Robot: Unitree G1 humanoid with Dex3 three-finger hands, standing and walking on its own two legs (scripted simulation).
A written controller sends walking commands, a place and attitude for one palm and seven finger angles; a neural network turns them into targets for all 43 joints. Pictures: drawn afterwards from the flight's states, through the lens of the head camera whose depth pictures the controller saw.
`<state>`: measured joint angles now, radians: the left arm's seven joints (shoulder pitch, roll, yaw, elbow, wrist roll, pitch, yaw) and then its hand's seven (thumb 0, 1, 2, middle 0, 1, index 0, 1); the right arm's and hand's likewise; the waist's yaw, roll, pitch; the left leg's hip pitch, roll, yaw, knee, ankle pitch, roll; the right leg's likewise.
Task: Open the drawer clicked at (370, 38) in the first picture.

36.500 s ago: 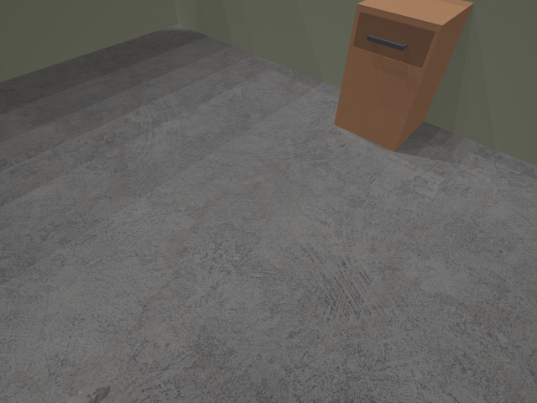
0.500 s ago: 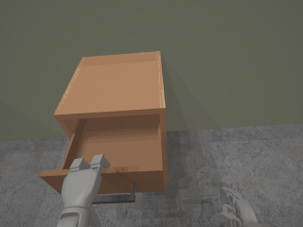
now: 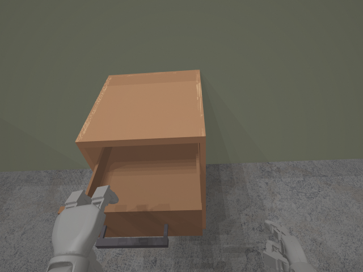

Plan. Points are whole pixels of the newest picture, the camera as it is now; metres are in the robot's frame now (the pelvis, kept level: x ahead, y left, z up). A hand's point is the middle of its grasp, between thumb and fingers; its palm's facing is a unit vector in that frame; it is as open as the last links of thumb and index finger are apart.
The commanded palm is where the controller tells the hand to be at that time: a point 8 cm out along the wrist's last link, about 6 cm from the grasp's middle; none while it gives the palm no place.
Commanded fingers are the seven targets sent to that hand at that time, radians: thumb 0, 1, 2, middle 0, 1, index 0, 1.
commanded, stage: draw the hand back to the body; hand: left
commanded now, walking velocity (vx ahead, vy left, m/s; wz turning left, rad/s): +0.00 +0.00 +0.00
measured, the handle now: (133, 235) +0.25 +0.19 -0.14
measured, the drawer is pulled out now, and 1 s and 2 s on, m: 0.24 0.24 0.24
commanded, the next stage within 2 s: step back with the hand held close in 1.16 s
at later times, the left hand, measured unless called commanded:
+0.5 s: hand (63, 209) +0.18 +0.22 +0.15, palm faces +0.33 -0.88 -0.34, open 12.6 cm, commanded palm +0.13 +0.27 +0.16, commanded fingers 0.00 0.13 0.57 -0.25 -0.80 -0.25 -0.80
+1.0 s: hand (18, 203) +0.16 +0.27 +0.19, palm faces +0.45 -0.80 -0.39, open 8.3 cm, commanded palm +0.11 +0.31 +0.20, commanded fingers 0.00 0.90 0.90 -0.20 -0.30 -0.20 -0.30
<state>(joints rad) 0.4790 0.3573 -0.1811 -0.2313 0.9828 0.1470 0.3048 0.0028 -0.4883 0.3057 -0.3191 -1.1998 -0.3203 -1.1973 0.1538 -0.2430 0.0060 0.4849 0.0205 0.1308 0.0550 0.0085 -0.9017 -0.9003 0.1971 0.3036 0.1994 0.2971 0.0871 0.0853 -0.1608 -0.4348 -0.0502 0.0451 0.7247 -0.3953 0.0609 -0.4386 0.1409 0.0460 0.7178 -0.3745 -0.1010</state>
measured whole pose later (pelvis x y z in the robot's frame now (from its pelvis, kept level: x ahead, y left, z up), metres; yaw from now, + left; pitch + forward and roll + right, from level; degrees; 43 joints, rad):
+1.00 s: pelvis +0.01 +0.02 +0.03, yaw +5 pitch -2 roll -1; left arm 0.58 0.34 0.29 -0.50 -0.10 -0.10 0.11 0.01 0.67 0.81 -0.22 -0.45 -0.22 -0.45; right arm 0.16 -0.22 0.02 0.60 0.04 -0.07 -0.05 0.01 -0.90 -0.90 0.20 0.30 0.20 0.30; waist 0.05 0.07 -0.02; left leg -0.13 -0.09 -0.04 0.42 -0.25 0.08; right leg -0.10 0.09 0.00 0.38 -0.25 -0.07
